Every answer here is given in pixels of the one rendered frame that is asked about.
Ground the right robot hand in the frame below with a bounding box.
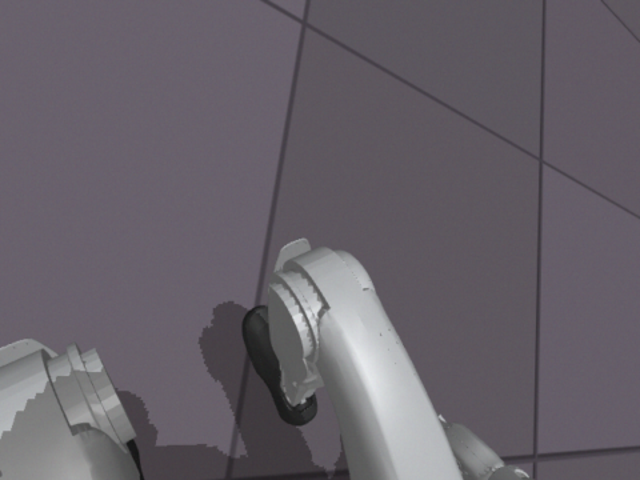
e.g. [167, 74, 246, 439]
[436, 412, 506, 480]

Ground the right robot foot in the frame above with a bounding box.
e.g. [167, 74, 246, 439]
[242, 305, 317, 426]

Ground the left robot foot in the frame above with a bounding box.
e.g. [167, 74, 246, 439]
[126, 439, 144, 480]

